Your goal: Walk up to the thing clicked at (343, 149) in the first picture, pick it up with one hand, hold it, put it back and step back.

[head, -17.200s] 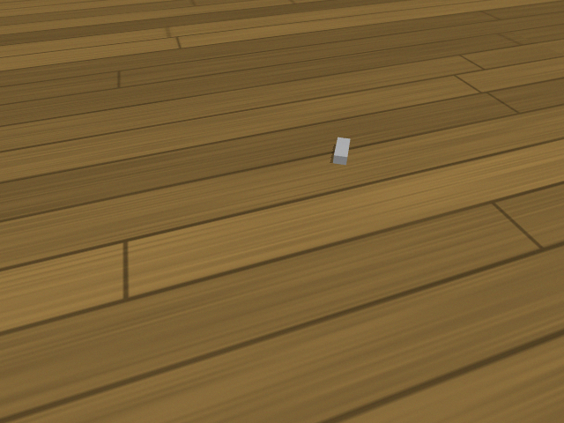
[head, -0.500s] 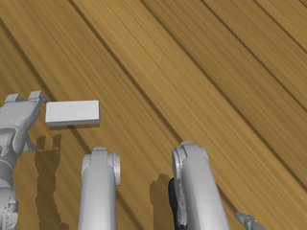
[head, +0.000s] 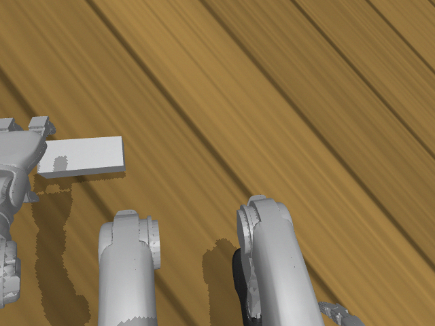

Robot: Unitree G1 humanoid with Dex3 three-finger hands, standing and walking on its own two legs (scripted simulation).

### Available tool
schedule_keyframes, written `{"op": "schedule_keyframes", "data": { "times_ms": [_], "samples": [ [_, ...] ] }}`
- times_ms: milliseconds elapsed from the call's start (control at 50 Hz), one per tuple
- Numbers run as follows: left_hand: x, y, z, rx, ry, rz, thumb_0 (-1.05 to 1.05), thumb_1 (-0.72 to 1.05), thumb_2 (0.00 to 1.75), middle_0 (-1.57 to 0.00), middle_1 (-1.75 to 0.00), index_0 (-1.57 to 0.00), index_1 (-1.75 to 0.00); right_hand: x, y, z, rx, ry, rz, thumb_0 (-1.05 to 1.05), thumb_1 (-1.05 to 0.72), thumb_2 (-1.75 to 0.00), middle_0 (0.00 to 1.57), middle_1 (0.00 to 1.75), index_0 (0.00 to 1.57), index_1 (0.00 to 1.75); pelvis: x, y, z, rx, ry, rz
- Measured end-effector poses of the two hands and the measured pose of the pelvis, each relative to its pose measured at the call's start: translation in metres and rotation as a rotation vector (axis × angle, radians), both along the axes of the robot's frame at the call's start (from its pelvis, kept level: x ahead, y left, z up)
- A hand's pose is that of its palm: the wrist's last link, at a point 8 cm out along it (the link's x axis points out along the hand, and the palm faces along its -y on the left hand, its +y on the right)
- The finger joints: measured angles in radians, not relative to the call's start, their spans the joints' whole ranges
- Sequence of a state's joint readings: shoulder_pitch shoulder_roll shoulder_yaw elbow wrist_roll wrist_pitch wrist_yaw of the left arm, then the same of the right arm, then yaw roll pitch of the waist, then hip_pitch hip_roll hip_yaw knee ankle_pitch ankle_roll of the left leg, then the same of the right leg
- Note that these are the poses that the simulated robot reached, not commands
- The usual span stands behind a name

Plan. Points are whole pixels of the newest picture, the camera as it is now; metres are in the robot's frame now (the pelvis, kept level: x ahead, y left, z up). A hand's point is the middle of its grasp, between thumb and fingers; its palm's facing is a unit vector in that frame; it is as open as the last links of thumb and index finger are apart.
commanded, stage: rise first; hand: left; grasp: from above
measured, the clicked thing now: (84, 157) +0.48 +0.26 -0.32
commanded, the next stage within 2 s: approach in 0.30 s
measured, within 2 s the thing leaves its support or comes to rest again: neither
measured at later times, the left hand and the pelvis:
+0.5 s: hand (40, 164) +0.43 +0.31 -0.19, palm faces -0.46 -0.08 -0.89, open 14.1 cm; pelvis +0.01 -0.01 -0.01, yaw +0 degrees
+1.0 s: hand (76, 133) +0.50 +0.25 -0.20, palm faces -0.41 -0.04 -0.91, open 14.1 cm; pelvis +0.01 +0.00 -0.02, yaw -3 degrees
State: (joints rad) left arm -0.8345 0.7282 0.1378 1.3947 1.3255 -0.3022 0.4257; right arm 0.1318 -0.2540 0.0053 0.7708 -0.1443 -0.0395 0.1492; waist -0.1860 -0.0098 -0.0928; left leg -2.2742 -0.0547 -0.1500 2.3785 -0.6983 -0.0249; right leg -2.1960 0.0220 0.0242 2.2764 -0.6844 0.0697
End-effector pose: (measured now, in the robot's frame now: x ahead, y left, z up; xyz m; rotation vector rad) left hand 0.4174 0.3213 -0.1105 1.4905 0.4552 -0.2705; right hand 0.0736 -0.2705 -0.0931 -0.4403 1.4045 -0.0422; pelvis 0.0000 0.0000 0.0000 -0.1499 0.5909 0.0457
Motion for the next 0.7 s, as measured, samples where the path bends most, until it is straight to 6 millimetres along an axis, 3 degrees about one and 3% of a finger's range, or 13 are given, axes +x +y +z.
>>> {"op": "schedule_keyframes", "data": {
  "times_ms": [520, 700],
  "samples": [
    [0.016, -0.012, -0.022, 0.005, 0.019, 0.027, 0.0, -0.53, 1.0, -0.09, -1.02, -0.09, -1.02, -0.005, -0.013, -0.011, -0.003, 0.047, 0.002, 0.0, -0.91, -0.9, 0.21, 0.3, 0.2, 0.3, 0.007, -0.008, -0.011, 0.01, 0.013, -0.014],
    [0.048, -0.046, -0.035, -0.016, -0.029, -0.069, 0.0, -0.52, 0.99, -0.09, -1.04, -0.09, -1.03, -0.014, -0.013, -0.007, -0.04, 0.047, 0.005, 0.0, -0.91, -0.9, 0.21, 0.3, 0.2, 0.3, 0.005, -0.006, -0.019, -0.002, 0.006, -0.021]
  ]
}}
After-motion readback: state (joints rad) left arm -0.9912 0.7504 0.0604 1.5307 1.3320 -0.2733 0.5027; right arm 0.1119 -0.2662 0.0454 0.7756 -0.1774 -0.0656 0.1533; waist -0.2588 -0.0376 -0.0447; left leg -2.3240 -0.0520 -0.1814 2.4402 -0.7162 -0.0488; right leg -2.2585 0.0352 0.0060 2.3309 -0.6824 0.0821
